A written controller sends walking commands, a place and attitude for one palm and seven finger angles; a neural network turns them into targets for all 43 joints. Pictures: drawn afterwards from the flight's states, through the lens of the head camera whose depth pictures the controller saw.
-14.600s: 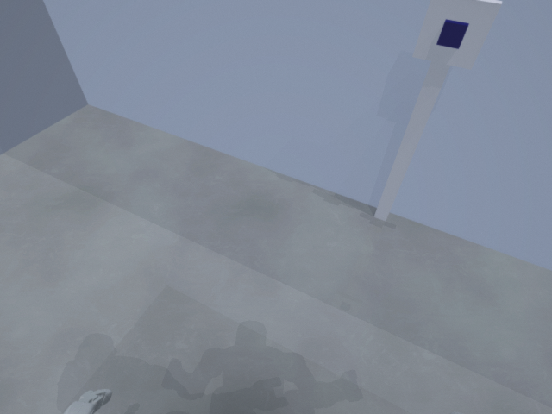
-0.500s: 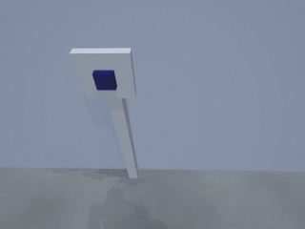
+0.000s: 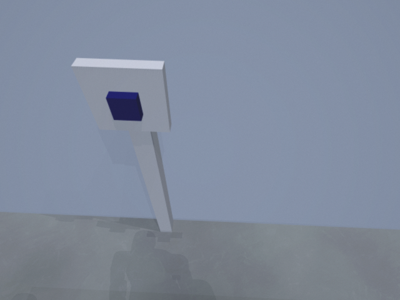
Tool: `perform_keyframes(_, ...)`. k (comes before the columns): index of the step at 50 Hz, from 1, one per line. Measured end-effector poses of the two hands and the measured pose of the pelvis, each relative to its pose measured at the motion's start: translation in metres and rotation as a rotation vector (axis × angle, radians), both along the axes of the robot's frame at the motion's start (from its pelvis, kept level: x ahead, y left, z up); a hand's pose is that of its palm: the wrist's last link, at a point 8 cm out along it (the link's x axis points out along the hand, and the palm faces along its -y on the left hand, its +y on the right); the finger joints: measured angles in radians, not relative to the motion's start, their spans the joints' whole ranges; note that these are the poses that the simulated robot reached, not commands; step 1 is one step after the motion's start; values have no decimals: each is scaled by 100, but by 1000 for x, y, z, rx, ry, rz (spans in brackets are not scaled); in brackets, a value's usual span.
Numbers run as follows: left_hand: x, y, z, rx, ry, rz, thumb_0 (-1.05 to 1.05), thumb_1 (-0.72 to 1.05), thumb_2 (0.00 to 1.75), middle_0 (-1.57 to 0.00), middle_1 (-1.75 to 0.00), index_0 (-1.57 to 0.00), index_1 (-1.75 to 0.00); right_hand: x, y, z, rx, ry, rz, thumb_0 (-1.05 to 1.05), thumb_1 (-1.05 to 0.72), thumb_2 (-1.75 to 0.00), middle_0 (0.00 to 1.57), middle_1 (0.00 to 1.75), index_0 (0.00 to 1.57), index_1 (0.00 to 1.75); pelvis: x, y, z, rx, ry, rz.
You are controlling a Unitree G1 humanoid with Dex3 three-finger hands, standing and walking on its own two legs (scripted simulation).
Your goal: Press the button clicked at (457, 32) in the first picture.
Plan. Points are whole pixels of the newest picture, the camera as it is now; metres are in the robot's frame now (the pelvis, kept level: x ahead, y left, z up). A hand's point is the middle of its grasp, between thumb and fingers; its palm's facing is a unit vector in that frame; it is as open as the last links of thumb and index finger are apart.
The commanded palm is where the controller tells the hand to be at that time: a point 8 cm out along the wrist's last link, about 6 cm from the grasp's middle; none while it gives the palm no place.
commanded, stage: come to a stop and stand still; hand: left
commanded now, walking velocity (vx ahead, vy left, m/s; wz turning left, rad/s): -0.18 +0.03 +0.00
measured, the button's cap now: (126, 105) +0.48 +0.20 +0.11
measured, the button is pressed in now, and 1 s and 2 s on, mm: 0 0 0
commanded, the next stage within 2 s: none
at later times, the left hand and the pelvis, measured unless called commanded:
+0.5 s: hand out of the picture -0.02 +0.22 -0.17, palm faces +0.03 -0.97 -0.24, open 7.4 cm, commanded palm none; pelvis -0.08 +0.04 +0.00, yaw -1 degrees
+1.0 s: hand out of the picture -0.17 +0.20 -0.17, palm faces +0.07 -0.98 -0.18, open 7.4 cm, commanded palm none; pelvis -0.14 +0.03 +0.00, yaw +2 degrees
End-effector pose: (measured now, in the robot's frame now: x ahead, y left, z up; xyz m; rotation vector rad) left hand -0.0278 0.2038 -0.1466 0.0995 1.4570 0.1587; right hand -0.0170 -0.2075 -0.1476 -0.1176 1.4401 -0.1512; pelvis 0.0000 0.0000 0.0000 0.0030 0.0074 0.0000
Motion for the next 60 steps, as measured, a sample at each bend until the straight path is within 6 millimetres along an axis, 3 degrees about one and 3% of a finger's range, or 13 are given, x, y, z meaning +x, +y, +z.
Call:
perform_keyframes(6, 16, 20, 11, 53, -43, -9, 1, 92, 90, -20, -30, -20, -30, 18, -11, 8, -36, -54, -3, 2, -93, -90, 20, 29, 20, 30, -5, 3, 8, 10, -12, -10)
perform_keyframes(11, 28, 37, 9, 94, -103, -34, 1, 91, 90, -20, -30, -20, -30, 23, -16, 2, -45, -110, -2, 1, -92, -90, 20, 29, 20, 30, -16, 5, 0, 14, -6, -17)
perform_keyframes(18, 21, 55, 3, 103, -211, -67, 0, 91, 90, -20, -30, -20, -30, 22, -4, 2, -41, -228, 15, 1, -92, -90, 20, 29, 20, 30, -51, 22, -9, -16, -51, -6)
perform_keyframes(26, -9, 66, 14, 83, -239, -74, 0, 91, 90, -20, -30, -20, -30, -7, 16, 7, -21, -284, 39, 0, -94, -90, 20, 29, 20, 30, -81, 38, -3, 1, -85, -15)
perform_keyframes(38, -101, 63, 15, 63, -74, -29, 0, 91, 90, -20, -30, -20, -30, -90, 18, 3, -1, -106, 43, 1, -92, -90, 20, 29, 20, 30, -115, 39, 4, 0, -57, 6)
perform_keyframes(43, -128, 55, 12, 47, -26, -2, 0, 91, 90, -19, -30, -20, -30, -115, 16, 0, -3, -47, 38, 1, -91, -90, 20, 29, 20, 30, -124, 37, 3, 3, -58, 16)
perform_keyframes(49, -143, 43, 8, 26, -20, 19, 0, 91, 90, -19, -30, -20, -30, -126, 14, -3, -3, -41, 37, 1, -91, -90, 20, 29, 20, 30, -134, 34, 0, 7, -62, 26)
perform_keyframes(60, -146, 27, -1, 0, -91, 34, 0, 91, 90, -20, -30, -20, -30, -125, 14, -6, 5, -107, 45, 1, -91, -90, 20, 29, 20, 30, -156, 26, -4, 13, -70, 35)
